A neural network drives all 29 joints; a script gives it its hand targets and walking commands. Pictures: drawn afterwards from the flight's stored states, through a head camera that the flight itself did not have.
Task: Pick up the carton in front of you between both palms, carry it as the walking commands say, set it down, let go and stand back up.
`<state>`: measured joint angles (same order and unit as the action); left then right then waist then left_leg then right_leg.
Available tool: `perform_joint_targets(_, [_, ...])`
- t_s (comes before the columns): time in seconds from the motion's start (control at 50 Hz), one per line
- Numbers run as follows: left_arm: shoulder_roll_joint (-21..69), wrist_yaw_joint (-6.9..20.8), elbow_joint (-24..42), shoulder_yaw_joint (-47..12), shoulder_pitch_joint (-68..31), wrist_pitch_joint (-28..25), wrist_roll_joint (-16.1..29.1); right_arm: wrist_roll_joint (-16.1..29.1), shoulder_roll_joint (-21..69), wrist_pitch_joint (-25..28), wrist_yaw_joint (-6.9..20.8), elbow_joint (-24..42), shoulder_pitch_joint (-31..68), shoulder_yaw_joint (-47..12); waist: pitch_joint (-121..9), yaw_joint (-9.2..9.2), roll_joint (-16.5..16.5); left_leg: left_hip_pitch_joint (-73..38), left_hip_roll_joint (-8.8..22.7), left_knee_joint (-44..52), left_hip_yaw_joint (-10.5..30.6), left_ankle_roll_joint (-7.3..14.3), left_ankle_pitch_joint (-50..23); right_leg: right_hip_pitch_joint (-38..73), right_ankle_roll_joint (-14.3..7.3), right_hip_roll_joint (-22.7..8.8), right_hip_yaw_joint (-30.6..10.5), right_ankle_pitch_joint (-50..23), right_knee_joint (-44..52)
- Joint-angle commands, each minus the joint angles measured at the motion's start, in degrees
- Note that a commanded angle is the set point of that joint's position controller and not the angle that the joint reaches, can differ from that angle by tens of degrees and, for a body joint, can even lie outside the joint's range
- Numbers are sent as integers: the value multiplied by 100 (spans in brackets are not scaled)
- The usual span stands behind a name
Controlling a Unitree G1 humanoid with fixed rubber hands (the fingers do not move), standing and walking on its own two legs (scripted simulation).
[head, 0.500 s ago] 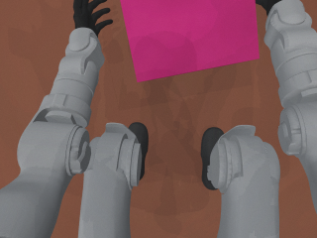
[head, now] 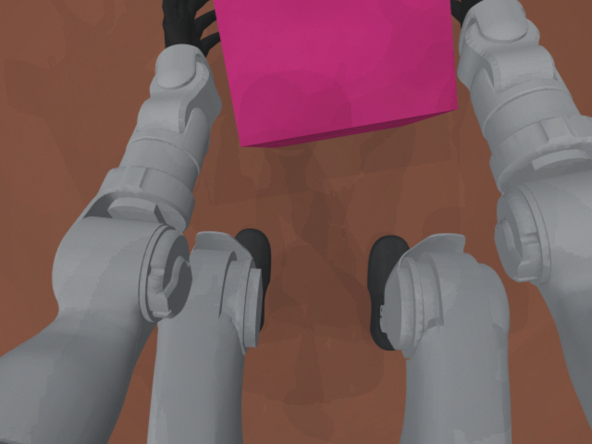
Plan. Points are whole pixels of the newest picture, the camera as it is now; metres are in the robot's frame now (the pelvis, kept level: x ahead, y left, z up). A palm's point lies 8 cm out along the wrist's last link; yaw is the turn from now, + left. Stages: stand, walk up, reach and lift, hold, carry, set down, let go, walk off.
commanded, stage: reach and lift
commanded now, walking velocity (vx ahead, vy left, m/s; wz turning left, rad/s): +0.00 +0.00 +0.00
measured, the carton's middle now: (329, 53) +0.53 -0.03 -0.25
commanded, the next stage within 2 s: none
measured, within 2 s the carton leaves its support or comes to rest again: leaves its support in 0.18 s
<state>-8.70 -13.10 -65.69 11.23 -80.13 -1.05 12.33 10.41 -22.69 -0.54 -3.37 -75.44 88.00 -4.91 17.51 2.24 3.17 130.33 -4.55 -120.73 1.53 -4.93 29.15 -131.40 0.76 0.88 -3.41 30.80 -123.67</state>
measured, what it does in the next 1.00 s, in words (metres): rises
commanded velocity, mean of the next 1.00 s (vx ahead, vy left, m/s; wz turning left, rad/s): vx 0.00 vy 0.00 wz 0.00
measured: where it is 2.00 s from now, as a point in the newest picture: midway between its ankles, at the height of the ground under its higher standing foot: (316, 306)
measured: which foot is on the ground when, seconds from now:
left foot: down 0.00-1.00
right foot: down 0.00-1.00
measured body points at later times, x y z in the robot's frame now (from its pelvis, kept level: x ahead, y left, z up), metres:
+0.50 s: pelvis +0.01 +0.00 +0.03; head +0.29 -0.05 +0.37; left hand +0.51 +0.11 -0.06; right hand +0.52 -0.19 -0.07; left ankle +0.13 +0.14 -0.34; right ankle +0.11 -0.13 -0.34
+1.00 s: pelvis +0.03 +0.01 +0.16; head +0.25 -0.03 +0.55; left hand +0.49 +0.12 +0.10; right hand +0.49 -0.19 +0.09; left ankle +0.13 +0.14 -0.34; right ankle +0.11 -0.13 -0.34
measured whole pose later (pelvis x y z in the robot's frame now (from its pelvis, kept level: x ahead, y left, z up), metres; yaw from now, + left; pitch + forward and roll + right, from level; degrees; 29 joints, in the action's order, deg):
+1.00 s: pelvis +0.03 +0.01 +0.16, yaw -5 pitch +40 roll +1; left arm 6.2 -6.6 -32.5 26.2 -45.6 17.5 -7.3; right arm -8.2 -3.2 -18.9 -1.9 -41.8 50.9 17.4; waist -11.6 1.1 1.4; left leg 103.9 -7.0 -93.9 5.8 -4.3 29.6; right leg -104.8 3.0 5.8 -5.7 29.0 -94.2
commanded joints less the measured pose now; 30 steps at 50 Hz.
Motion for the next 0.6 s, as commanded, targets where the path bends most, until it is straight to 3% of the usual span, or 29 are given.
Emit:
perform_joint_targets(0.0, [3659,1059,846,-654,-2449,166,-397,-216,3834,-66,899,902,2463,-471,-6085,-85,-767,-2759,-405,494,-640,106,-1227,3105,-146,300,212,-1130,1027])
perform_joint_targets(0.06, [4435,1408,1134,-535,-2762,377,-647,-417,4722,-239,1171,1246,2423,-252,-6048,-199,-721,-2615,-502,412,-742,133,-1193,2889,-160,395,352,-1191,1008])
perform_joint_targets(0.14, [5233,1592,1607,-768,-2766,544,-522,-274,5432,-345,1310,1827,2357,-332,-6779,-254,-677,-2790,-566,310,-842,154,-1750,3261,-171,497,481,-1828,886])
perform_joint_targets(0.26, [6128,1572,2596,-1586,-2636,846,-127,30,6299,-538,1143,3427,2365,-987,-9223,-304,-873,-3417,-631,365,-966,75,-2337,5086,-71,578,655,-2942,899])
perform_joint_targets(0.34, [6155,1529,3684,-2088,-2724,1091,-195,-90,6878,-920,1043,4163,1920,-1188,-10039,-251,-1021,-3708,-664,686,-1023,73,-1951,5706,41,696,734,-2670,1254])
perform_joint_targets(0.4, [6195,1569,3687,-2035,-2552,1332,-473,-301,7218,-1228,1114,3936,1519,-1092,-9214,-102,-993,-3508,-656,1049,-1005,164,-1148,5107,65,750,733,-1633,1675])
perform_joint_targets(0.48, [6365,1710,2875,-1381,-2145,1599,-1110,-811,7484,-1483,1288,3035,1125,-439,-7728,53,-962,-3132,-643,1648,-899,272,-245,4172,25,780,713,-442,2224])
perform_joint_targets(0.58, [6602,1867,2474,-904,-1911,1723,-1523,-1305,7538,-1540,1427,2555,902,313,-7515,-6,-768,-3389,-647,2214,-800,272,-220,4126,-35,793,700,-323,2703])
